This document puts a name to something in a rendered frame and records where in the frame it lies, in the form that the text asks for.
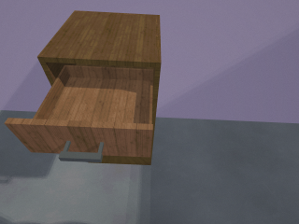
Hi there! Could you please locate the handle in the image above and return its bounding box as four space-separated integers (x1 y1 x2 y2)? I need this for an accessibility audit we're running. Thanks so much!
58 141 104 162

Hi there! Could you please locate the cabinet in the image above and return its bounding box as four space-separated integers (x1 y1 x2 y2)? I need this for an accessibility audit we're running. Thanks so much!
37 10 162 165

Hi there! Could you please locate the drawer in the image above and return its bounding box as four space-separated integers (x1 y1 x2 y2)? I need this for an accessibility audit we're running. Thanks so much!
5 65 153 158

